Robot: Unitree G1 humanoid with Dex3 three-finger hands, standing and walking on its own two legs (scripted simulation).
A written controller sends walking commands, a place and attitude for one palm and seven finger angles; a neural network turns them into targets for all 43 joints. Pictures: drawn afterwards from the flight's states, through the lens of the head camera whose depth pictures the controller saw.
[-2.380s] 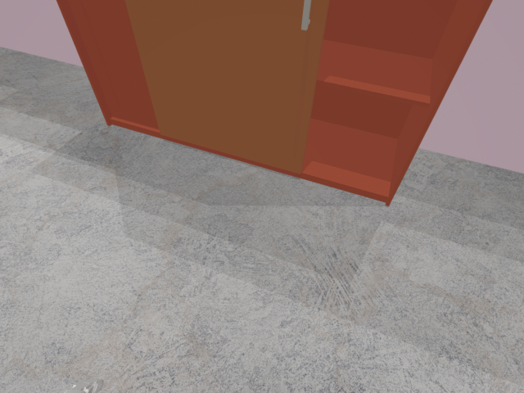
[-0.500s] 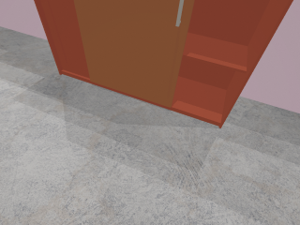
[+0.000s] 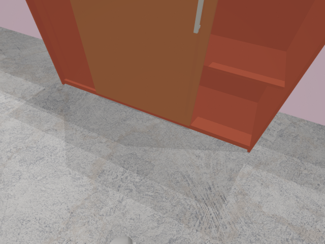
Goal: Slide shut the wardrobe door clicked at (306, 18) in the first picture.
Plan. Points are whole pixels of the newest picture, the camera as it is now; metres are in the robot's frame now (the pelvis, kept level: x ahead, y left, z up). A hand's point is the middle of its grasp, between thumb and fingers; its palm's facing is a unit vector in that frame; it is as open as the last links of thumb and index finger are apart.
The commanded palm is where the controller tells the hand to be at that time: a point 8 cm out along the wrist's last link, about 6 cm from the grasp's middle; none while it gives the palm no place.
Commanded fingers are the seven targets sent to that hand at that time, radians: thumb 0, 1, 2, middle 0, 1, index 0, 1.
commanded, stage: walk to a spot facing it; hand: left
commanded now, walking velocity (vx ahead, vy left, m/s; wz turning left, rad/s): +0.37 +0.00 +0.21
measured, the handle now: out of the picture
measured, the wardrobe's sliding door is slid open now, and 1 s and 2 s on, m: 0.47 0.47 0.47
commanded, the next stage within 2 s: turn to face it in 0.34 s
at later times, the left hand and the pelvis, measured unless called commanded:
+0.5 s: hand (96, 204) +0.26 +0.21 -0.16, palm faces +0.05 -0.98 -0.17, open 7.3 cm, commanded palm none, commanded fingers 0.00 0.90 0.90 -0.20 -0.30 -0.20 -0.30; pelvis +0.22 +0.02 +0.01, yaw +1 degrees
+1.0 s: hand (117, 154) +0.44 +0.17 -0.16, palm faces -0.10 -0.97 -0.21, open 7.3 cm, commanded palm none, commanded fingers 0.00 0.90 0.90 -0.20 -0.30 -0.20 -0.30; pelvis +0.34 +0.00 +0.01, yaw -11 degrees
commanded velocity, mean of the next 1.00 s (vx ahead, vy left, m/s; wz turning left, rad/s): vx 0.13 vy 0.00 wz -0.27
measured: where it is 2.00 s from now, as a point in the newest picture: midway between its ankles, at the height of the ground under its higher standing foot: (164, 205)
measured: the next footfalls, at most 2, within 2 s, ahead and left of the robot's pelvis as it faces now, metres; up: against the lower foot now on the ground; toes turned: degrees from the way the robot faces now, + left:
left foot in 0.16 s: +0.18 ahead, +0.13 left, +0.00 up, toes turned +12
right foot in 0.60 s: +0.42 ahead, -0.11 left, +0.00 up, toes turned -9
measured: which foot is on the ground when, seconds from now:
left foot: up 0.00-0.14, down 0.16-0.60, up 0.62-1.00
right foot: down 0.00-0.16, up 0.18-0.58, down 0.60-1.00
